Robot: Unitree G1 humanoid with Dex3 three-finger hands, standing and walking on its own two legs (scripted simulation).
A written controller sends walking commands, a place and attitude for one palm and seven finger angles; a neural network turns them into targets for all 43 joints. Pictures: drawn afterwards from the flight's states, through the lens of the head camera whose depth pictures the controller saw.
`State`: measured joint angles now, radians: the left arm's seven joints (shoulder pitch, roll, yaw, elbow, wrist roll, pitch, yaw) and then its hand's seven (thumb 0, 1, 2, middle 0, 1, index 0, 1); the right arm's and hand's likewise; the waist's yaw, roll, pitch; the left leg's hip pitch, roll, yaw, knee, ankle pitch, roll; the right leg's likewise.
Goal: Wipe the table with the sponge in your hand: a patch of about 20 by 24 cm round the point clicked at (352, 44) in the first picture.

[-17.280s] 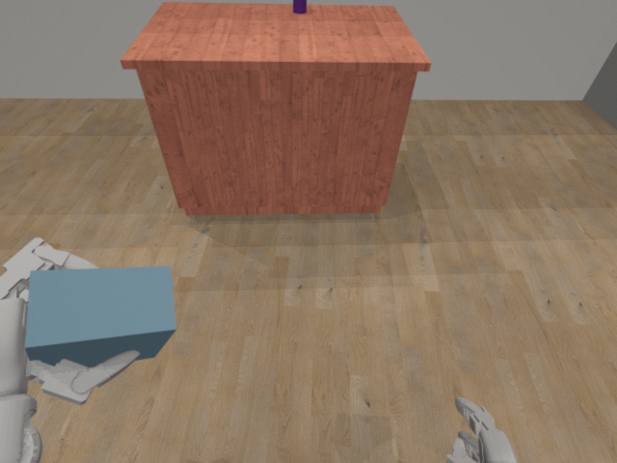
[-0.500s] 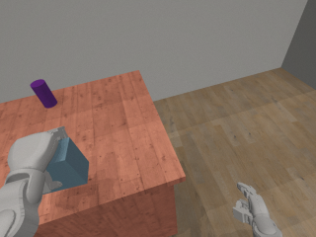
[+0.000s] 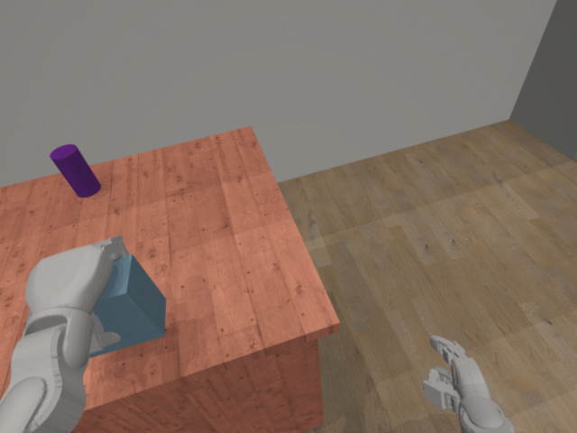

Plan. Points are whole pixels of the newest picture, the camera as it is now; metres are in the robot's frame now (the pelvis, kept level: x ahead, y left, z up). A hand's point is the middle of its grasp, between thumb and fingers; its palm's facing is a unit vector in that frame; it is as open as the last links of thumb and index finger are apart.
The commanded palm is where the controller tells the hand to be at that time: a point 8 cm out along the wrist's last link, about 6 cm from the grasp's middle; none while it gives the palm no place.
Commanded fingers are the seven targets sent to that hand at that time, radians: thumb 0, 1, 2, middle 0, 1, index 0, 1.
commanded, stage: move the sponge above the wiping area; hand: left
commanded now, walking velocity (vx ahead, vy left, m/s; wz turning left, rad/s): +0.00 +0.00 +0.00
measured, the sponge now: (112, 315) +0.22 +0.29 +0.06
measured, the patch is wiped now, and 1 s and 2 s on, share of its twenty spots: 0.00 0.00 0.00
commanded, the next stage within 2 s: lower the sponge onto the table in 0.76 s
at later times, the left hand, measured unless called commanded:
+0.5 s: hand (93, 302) +0.22 +0.30 +0.10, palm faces +0.01 -0.08 -1.00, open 10.5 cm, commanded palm +0.18 +0.30 +0.18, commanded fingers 0.00 0.10 1.30 -1.20 -1.60 -1.20 -1.60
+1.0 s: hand (87, 305) +0.21 +0.29 +0.11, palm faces +0.05 -0.07 -1.00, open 10.5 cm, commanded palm +0.18 +0.30 +0.18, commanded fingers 0.00 0.10 1.30 -1.20 -1.60 -1.20 -1.60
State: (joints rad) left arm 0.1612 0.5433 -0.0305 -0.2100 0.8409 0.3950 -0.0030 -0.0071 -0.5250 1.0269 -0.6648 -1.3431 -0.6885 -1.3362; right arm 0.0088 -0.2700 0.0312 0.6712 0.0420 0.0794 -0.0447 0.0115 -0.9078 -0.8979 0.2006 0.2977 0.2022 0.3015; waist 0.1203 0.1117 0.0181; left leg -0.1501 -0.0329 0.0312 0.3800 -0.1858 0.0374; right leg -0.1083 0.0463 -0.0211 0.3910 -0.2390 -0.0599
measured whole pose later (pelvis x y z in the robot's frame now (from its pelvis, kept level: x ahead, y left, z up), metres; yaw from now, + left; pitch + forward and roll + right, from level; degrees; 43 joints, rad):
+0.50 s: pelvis +0.01 +0.00 +0.00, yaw +0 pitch -2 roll +0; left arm 0.26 0.57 0.03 -0.27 0.81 0.37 -0.02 -0.01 -0.52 1.03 -0.66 -1.34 -0.69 -1.34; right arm 0.02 -0.28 0.02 0.65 0.04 0.08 -0.05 0.01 -0.91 -0.90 0.20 0.30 0.20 0.30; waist 0.12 0.11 0.01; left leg -0.15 -0.03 0.02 0.40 -0.21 0.03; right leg -0.10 0.05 -0.03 0.39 -0.26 -0.07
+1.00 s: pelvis +0.00 +0.00 +0.00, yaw +0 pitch -3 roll +0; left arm 0.27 0.58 0.03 -0.30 0.81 0.35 0.00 -0.01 -0.52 1.03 -0.66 -1.34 -0.69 -1.33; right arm 0.03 -0.27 0.03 0.66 0.04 0.08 -0.05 0.01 -0.91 -0.90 0.20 0.30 0.20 0.30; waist 0.12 0.11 0.00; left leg -0.15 -0.03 0.02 0.40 -0.20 0.03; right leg -0.10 0.05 -0.02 0.40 -0.25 -0.06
